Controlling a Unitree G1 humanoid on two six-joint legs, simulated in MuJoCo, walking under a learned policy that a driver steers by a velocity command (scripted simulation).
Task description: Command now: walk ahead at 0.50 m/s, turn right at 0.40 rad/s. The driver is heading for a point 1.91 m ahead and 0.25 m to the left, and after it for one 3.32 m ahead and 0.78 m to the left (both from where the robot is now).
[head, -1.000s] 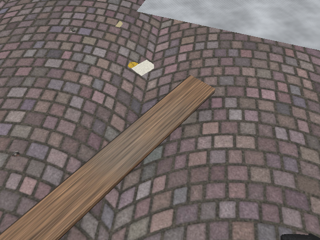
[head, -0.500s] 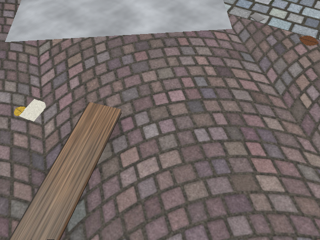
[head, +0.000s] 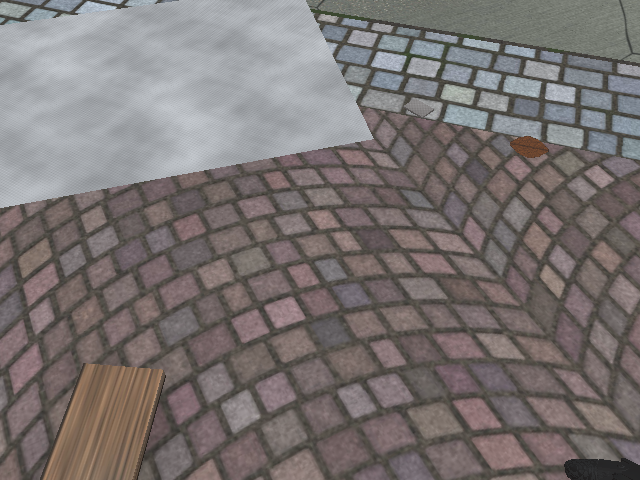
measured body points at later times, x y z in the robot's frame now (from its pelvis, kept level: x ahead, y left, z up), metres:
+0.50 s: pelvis +0.26 -0.06 +0.01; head +0.29 -0.08 +0.45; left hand +0.48 +0.17 -0.07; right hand +0.27 -0.35 -0.13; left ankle +0.14 +0.10 -0.65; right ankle +0.32 -0.16 -0.73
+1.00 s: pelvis +0.55 -0.04 +0.00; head +0.58 -0.03 +0.45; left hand +0.57 +0.25 -0.14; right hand +0.73 -0.30 -0.09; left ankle +0.65 +0.05 -0.73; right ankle +0.35 -0.16 -0.66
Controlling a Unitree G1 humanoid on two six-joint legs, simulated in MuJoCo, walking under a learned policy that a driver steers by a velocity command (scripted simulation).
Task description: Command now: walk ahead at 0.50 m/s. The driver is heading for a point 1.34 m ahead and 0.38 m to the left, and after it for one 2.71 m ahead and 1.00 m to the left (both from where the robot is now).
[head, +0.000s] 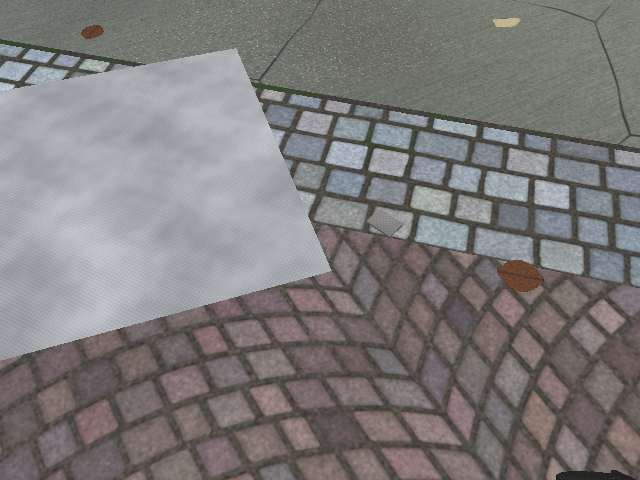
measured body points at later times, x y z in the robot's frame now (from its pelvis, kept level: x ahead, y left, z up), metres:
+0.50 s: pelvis +0.28 -0.04 +0.00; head +0.31 -0.06 +0.45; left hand +0.49 +0.20 -0.08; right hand +0.27 -0.33 -0.14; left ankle +0.10 +0.09 -0.70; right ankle +0.38 -0.14 -0.73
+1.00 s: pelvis +0.55 -0.01 -0.01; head +0.58 +0.00 +0.44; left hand +0.49 +0.27 -0.14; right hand +0.80 -0.20 -0.10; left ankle +0.65 +0.10 -0.72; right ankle +0.39 -0.15 -0.72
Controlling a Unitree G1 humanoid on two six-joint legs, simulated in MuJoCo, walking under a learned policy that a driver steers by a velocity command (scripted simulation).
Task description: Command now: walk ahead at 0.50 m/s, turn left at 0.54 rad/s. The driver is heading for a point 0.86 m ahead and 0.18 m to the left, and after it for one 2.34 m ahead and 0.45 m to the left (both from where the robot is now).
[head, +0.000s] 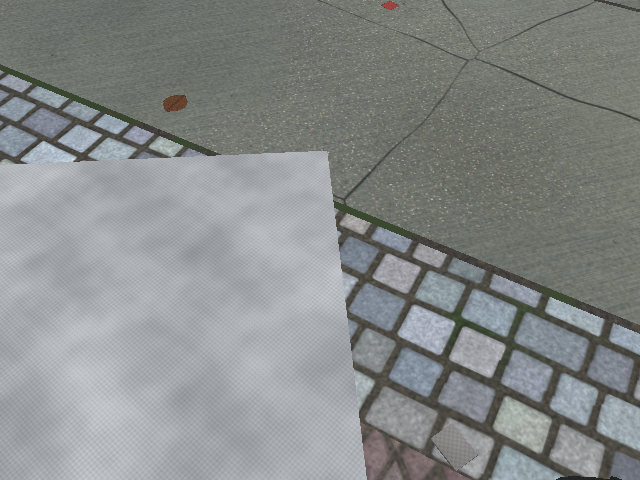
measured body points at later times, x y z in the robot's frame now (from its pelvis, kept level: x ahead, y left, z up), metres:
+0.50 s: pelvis +0.30 +0.00 +0.00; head +0.32 +0.01 +0.45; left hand +0.45 +0.30 -0.07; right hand +0.41 -0.28 -0.11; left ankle +0.13 +0.08 -0.71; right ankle +0.45 -0.09 -0.72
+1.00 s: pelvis +0.53 +0.12 +0.00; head +0.56 +0.15 +0.45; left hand +0.37 +0.36 -0.13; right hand +0.86 +0.05 -0.06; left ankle +0.58 +0.27 -0.72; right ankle +0.45 -0.09 -0.71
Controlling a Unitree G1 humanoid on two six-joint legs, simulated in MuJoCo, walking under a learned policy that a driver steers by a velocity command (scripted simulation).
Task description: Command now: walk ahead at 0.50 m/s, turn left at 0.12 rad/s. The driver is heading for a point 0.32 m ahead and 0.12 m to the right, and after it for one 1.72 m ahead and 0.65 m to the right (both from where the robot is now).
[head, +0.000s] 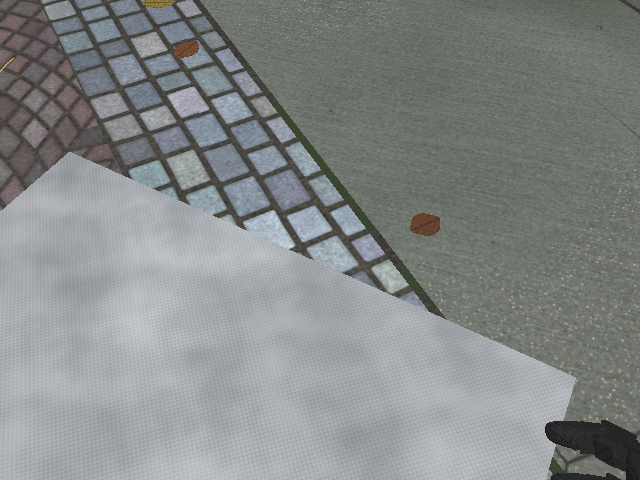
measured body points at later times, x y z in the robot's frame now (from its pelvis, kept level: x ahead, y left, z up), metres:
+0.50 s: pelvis +0.25 -0.02 +0.00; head +0.29 -0.03 +0.44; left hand +0.48 +0.20 -0.10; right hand +0.27 -0.32 -0.13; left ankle +0.13 +0.11 -0.71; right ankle +0.36 -0.12 -0.73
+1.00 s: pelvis +0.36 +0.00 +0.01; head +0.39 +0.00 +0.46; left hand +0.64 +0.16 -0.09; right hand +0.34 -0.32 -0.08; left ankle +0.44 +0.10 -0.72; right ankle +0.35 -0.12 -0.71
